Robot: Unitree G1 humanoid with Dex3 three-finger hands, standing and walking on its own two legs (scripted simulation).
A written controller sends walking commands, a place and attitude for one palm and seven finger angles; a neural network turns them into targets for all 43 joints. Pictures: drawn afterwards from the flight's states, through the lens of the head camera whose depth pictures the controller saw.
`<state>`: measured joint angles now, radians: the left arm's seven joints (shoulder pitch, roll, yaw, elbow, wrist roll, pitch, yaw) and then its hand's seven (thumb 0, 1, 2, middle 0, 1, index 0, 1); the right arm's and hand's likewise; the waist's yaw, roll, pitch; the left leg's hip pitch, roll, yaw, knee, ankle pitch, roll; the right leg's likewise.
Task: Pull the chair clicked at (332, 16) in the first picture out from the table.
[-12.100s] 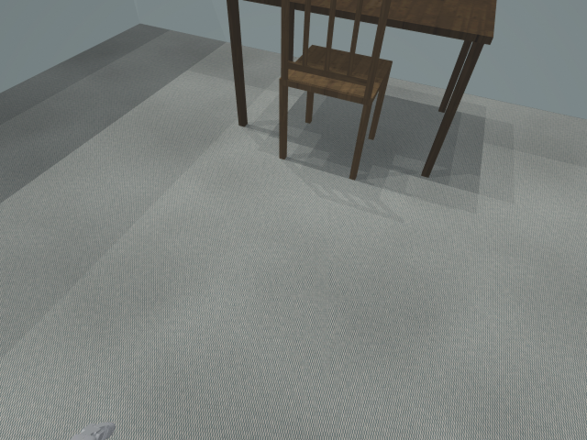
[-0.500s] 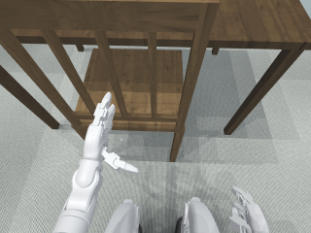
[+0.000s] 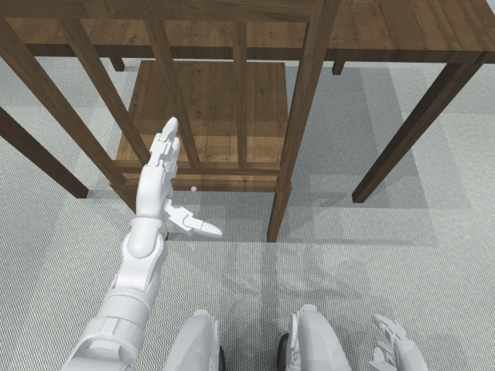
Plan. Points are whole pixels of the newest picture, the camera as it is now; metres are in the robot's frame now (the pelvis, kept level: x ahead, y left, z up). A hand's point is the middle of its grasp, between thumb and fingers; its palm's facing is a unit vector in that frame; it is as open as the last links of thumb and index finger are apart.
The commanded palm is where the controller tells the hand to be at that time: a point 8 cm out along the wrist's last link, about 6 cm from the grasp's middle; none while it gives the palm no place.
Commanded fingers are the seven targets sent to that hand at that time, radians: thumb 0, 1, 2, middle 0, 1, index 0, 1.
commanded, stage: push the fingers through the gap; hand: left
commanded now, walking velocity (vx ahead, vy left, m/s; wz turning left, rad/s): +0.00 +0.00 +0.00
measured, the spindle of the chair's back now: (180, 112) +0.51 +0.12 +0.06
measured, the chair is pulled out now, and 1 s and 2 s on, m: -0.02 -0.10 -0.10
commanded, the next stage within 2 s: hook a spindle and tug to test in 0.98 s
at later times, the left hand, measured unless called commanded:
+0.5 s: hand (202, 157) +0.45 +0.08 +0.02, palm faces -0.04 -1.00 -0.06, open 16.8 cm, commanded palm +0.44 +0.13 +0.02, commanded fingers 0.00 -0.50 0.30 -0.06 -0.08 -0.06 -0.08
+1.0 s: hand (201, 149) +0.46 +0.08 +0.03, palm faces -0.03 -1.00 -0.05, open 16.9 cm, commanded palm +0.43 +0.14 +0.02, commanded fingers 0.00 -0.50 0.30 -0.06 -0.08 -0.06 -0.08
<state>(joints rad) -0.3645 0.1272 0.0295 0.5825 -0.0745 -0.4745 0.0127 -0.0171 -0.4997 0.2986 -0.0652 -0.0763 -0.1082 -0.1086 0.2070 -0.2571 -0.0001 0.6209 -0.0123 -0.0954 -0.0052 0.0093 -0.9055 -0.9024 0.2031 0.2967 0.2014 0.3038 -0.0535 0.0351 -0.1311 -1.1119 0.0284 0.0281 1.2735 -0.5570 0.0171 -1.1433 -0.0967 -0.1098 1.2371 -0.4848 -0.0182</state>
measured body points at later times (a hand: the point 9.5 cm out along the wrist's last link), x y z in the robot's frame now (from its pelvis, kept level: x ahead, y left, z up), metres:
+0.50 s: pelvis -0.01 +0.00 -0.01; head +0.13 +0.00 +0.42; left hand +0.45 +0.14 +0.02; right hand +0.07 -0.26 -0.13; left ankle +0.02 +0.11 -0.62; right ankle +0.05 -0.12 -0.62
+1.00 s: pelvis +0.01 +0.01 +0.00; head +0.15 +0.00 +0.43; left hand +0.46 +0.14 +0.03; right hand +0.07 -0.26 -0.12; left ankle +0.02 +0.11 -0.62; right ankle +0.05 -0.12 -0.62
